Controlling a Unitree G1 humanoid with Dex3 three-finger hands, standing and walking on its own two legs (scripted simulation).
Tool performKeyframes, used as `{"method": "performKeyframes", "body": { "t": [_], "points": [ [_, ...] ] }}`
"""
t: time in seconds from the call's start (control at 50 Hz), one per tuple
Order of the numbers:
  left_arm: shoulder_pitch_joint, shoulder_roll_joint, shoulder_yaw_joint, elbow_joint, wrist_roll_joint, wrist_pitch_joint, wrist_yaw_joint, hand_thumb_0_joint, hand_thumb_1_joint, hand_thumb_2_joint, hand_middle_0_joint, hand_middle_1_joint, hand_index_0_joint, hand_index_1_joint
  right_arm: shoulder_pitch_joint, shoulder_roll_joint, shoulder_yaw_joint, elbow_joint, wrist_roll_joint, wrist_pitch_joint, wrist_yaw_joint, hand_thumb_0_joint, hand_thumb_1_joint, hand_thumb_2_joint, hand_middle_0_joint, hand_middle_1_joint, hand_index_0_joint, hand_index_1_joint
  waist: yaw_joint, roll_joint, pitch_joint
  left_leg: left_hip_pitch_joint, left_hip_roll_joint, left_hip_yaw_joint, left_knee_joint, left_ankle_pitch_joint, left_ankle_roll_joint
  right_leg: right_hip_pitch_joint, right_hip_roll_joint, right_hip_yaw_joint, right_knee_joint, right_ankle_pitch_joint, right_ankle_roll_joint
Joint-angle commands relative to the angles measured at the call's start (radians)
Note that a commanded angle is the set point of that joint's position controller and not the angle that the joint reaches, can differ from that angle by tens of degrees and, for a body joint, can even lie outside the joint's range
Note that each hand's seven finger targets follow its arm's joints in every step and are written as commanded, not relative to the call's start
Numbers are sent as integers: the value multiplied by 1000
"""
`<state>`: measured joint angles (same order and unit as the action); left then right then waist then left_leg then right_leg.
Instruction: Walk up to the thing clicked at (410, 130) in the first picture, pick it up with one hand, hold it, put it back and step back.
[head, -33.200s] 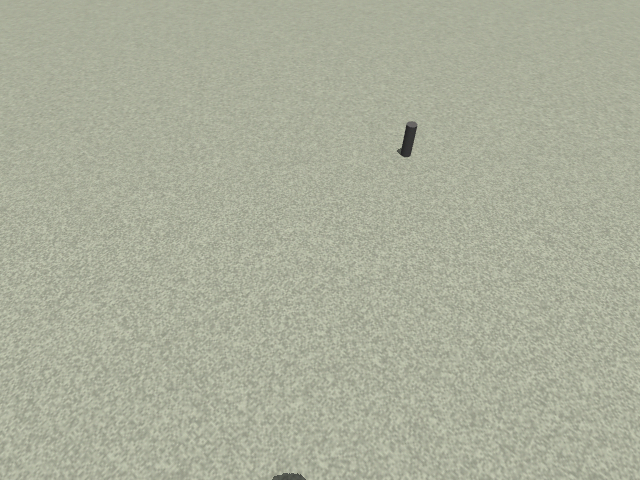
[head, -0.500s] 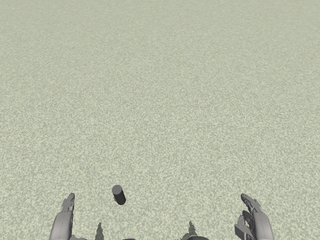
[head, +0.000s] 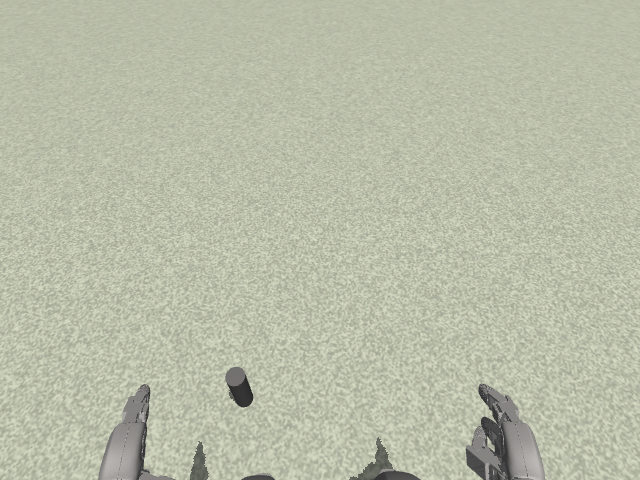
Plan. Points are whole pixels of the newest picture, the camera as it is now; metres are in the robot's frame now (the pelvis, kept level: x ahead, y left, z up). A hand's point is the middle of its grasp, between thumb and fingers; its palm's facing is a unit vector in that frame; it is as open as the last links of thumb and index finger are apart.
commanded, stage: home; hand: left
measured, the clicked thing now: (240, 388) +0.45 +0.22 -0.63
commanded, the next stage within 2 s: stand in 0.32 s
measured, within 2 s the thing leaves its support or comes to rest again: neither
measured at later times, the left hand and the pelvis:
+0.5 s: hand (175, 452) +0.17 +0.19 -0.06, palm faces +0.10 -0.96 -0.28, open 17.3 cm; pelvis +0.01 +0.00 +0.00, yaw +0 degrees
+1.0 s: hand out of the picture +0.14 +0.23 -0.10, palm faces -0.03 -0.94 -0.34, open 7.9 cm; pelvis +0.00 +0.01 +0.02, yaw +0 degrees
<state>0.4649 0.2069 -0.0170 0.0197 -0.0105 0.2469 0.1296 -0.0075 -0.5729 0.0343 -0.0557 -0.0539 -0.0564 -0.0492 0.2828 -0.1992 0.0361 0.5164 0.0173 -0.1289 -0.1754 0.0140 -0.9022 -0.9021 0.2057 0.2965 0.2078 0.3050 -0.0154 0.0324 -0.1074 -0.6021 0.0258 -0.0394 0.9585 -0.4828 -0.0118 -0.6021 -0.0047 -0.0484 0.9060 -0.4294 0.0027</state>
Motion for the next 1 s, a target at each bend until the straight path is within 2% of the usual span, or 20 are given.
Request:
{"method": "performKeyframes", "body": {
  "t": [0.0,0.04,0.08,0.12,0.18,0.2,0.24,0.4,0.44,0.46,0.58,0.62,0.74,0.76,0.78,0.8,0.84,0.88,0.92,0.98],
  "points": [
    [-29,98,64,-190,6,-50,12,0,-571,42,-49,-50,-49,-50,-70,-118,-53,-163,-7,-58,-16,0,-899,-902,201,301,200,301,-3,6,-110,44,-23,21,-163,227,17,104,26,-12,-141,186,-15],
    [-49,111,71,-211,7,-53,14,0,-580,37,-48,-49,-48,-49,-68,-118,-53,-157,-6,-58,-16,0,-899,-902,201,301,200,301,-3,-2,-96,45,-23,22,-164,222,19,103,24,-12,-146,183,-14],
    [-16,75,47,-160,6,-46,10,0,-593,29,-47,-47,-47,-47,-70,-116,-51,-158,-8,-58,-16,0,-900,-902,201,301,200,301,-10,-23,-76,41,-23,25,-165,216,21,97,25,-11,-151,183,-11],
    [-57,99,64,-198,7,-50,13,0,-565,46,-50,-52,-50,-52,-73,-117,-53,-159,-7,-59,-15,0,-900,-902,200,301,200,301,-8,16,-88,47,-21,20,-176,201,17,93,26,-14,-147,162,-14],
    [-29,98,69,-191,6,-48,11,0,-579,38,-48,-49,-49,-49,-67,-117,-54,-160,-8,-60,-14,0,-899,-902,201,301,200,301,1,4,-97,47,-23,20,-170,221,16,108,27,-15,-146,176,-14],
    [-26,82,51,-158,7,-46,11,0,-580,37,-48,-49,-49,-49,-70,-118,-53,-153,-8,-60,-14,0,-899,-902,201,301,200,301,-8,-8,-66,47,-18,18,-177,224,14,94,31,-19,-142,175,-15],
    [-36,99,66,-195,6,-47,12,0,-577,38,-48,-49,-49,-49,-71,-120,-54,-162,-7,-59,-14,0,-899,-902,201,301,200,301,-3,17,-94,53,-20,18,-173,236,15,99,28,-15,-144,190,-16],
    [-35,96,63,-185,5,-43,10,0,-557,50,-50,-53,-51,-52,-68,-119,-54,-160,-7,-58,-14,0,-899,-902,201,301,200,301,-7,-3,-97,52,-20,18,-170,244,17,108,27,-17,-146,199,-14],
    [-33,92,60,-182,6,-42,10,0,-397,210,-200,-213,-200,-212,-67,-118,-53,-160,-8,-58,-14,0,-900,-900,200,300,200,300,-8,-7,-94,49,-24,22,-165,232,20,109,23,-12,-152,194,-12],
    [-35,93,62,-176,5,-41,10,0,-317,290,-200,-293,-200,-292,-67,-118,-52,-159,-8,-58,-13,0,-900,-900,200,300,200,300,-4,-4,-78,45,-23,22,-171,224,19,102,23,-15,-151,183,-13],
    [-31,85,53,-174,7,-42,11,0,163,770,-200,-300,-200,-300,-66,-118,-52,-157,-9,-59,-14,0,-900,-900,200,300,200,300,-5,3,-78,48,-21,19,-174,232,16,102,26,-17,-144,187,-14],
    [-35,97,65,-190,7,-44,11,0,323,900,-200,-300,-200,-300,-63,-119,-54,-157,-10,-58,-15,0,-900,-900,200,300,200,300,-4,21,-93,59,-21,18,-174,245,13,102,28,-18,-143,195,-16],
    [-38,95,59,-185,7,-41,11,0,803,900,-200,-300,-200,-300,-63,-120,-54,-160,-8,-58,-15,0,-900,-900,200,300,200,300,-6,-1,-99,58,-20,18,-173,245,16,107,28,-18,-146,198,-15],
    [-47,90,51,-175,7,-40,11,0,883,900,-200,-300,-200,-300,-67,-120,-52,-153,-9,-59,-15,0,-900,-900,200,300,200,300,-10,1,-74,54,-19,18,-179,238,15,100,28,-18,-144,189,-15],
    [-223,221,103,176,103,-152,-35,0,899,900,-200,-300,-200,-300,-120,-260,-96,58,-129,11,45,0,-900,-900,200,300,200,300,31,-41,65,113,27,-57,-229,393,51,174,-50,87,-149,265,-72],
    [-171,230,109,260,115,-194,-59,0,899,900,-200,-300,-200,-300,-100,-259,-110,98,-134,41,76,0,-900,-900,200,300,200,300,38,-66,3,154,26,-23,-200,407,73,201,-68,105,-174,297,-91],
    [-174,261,97,345,93,-247,-85,0,899,900,-200,-300,-200,-300,-95,-252,-114,111,-103,59,107,0,-900,-900,200,300,200,300,24,-59,-25,188,16,-43,-227,348,83,249,-85,145,-196,315,-104],
    [-230,250,89,427,70,-267,-101,0,899,900,-200,-300,-200,-300,-96,-243,-111,143,-76,65,133,0,-900,-900,200,300,200,300,24,-66,-26,215,6,-35,-260,292,74,261,-95,151,-231,291,-92],
    [-249,254,86,504,60,-274,-101,0,899,900,-200,-300,-200,-300,-120,-242,-118,175,-68,67,145,0,-900,-900,200,300,200,300,31,-49,-22,252,12,-49,-292,303,73,271,-92,132,-249,300,-78],
    [-280,259,82,618,59,-281,-98,0,899,900,-200,-300,-200,-300,-145,-245,-117,231,-72,79,154,0,-900,-900,200,300,200,300,38,-14,40,236,28,-78,-380,244,73,297,-84,113,-296,234,-60]
  ]
}}
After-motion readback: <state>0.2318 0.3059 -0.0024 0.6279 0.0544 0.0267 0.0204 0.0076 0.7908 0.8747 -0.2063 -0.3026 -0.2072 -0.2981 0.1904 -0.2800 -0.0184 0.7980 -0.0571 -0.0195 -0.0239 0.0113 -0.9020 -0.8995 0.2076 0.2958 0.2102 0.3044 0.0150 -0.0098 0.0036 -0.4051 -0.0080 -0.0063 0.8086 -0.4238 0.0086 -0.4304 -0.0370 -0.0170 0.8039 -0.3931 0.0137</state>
